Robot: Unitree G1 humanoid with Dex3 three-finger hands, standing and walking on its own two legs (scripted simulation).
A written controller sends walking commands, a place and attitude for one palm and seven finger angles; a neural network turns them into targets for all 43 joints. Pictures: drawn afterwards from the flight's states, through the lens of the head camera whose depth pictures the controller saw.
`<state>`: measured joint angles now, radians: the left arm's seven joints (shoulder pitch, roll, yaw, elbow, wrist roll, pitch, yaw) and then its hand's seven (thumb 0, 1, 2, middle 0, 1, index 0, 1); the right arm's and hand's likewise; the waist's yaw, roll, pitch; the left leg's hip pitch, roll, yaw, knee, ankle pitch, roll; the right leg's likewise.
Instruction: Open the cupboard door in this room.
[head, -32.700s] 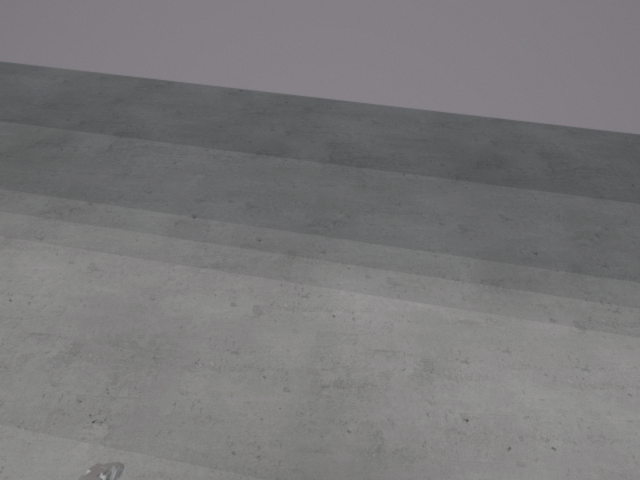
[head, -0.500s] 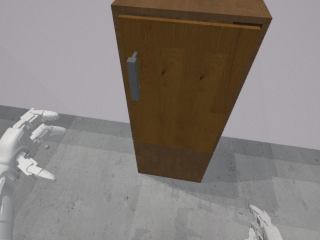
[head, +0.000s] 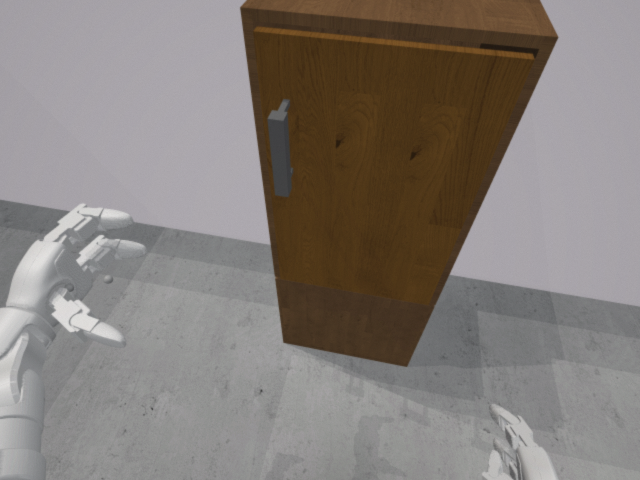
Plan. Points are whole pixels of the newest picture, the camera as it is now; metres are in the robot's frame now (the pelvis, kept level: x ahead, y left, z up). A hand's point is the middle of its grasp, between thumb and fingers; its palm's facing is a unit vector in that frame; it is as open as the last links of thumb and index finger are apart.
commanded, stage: move the hooked fingers beside the handle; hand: left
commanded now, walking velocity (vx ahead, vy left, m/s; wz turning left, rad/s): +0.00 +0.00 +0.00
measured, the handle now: (284, 149) +0.59 +0.10 +0.09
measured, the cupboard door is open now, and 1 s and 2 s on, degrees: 0 0 0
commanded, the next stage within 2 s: none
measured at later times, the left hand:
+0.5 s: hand (173, 223) +0.40 +0.22 +0.10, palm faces -0.13 -0.99 -0.02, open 14.0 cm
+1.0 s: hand (208, 189) +0.47 +0.20 +0.10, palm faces -0.15 -0.99 -0.02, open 14.0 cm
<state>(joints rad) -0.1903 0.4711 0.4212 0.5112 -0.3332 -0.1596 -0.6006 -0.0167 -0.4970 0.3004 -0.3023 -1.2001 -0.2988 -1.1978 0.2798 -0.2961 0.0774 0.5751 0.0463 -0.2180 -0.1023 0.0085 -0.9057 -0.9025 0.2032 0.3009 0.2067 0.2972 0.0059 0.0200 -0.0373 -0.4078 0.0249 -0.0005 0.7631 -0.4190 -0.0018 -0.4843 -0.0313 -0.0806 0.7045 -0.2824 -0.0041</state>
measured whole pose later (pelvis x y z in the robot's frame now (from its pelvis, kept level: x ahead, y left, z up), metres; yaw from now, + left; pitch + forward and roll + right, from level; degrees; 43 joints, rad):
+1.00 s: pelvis +0.01 +0.00 -0.01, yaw -2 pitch +13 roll -1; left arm -0.78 0.53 0.37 1.06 -0.17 -0.27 -0.47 -0.02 -0.50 0.30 -0.30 -1.20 -0.30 -1.20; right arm 0.37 -0.30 0.06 0.60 0.02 -0.04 -0.05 0.00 -0.91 -0.90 0.20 0.30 0.21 0.30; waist -0.11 0.00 -0.06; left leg -0.61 0.04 0.02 0.81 -0.43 0.00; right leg -0.70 -0.02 -0.05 0.76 -0.29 -0.01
